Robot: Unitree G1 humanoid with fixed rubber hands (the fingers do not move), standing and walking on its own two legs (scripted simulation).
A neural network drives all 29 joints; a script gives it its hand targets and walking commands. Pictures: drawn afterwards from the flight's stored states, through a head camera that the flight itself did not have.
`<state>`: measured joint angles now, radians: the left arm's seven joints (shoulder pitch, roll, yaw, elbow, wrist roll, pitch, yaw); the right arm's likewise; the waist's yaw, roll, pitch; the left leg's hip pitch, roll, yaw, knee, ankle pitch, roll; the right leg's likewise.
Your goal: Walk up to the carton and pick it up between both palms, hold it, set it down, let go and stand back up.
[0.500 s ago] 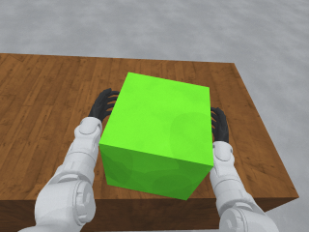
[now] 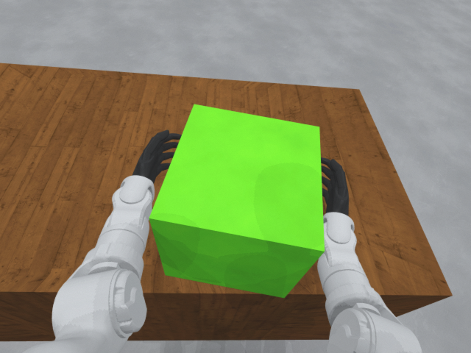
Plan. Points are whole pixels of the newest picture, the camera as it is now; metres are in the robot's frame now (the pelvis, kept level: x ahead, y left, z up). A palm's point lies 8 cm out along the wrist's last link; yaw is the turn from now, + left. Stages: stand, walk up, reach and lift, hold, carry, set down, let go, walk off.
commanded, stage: set down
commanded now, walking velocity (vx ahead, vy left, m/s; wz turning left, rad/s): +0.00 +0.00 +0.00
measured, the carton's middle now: (240, 203) +0.40 +0.00 -0.01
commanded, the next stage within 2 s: none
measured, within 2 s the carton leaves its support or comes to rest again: neither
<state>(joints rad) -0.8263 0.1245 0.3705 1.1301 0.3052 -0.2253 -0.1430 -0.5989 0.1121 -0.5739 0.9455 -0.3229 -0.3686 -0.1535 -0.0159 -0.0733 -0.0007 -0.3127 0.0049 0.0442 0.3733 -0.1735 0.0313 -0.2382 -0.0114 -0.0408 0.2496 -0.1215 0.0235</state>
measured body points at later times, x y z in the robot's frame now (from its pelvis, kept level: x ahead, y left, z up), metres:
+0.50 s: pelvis -0.01 +0.00 +0.00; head +0.06 +0.04 +0.44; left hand +0.43 +0.17 +0.05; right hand +0.38 -0.17 +0.04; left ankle +0.00 +0.09 -0.75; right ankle +0.00 -0.14 -0.75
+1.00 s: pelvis -0.01 +0.00 -0.01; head +0.06 +0.03 +0.43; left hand +0.44 +0.17 +0.02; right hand +0.38 -0.17 +0.01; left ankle +0.01 +0.09 -0.75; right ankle +0.00 -0.14 -0.75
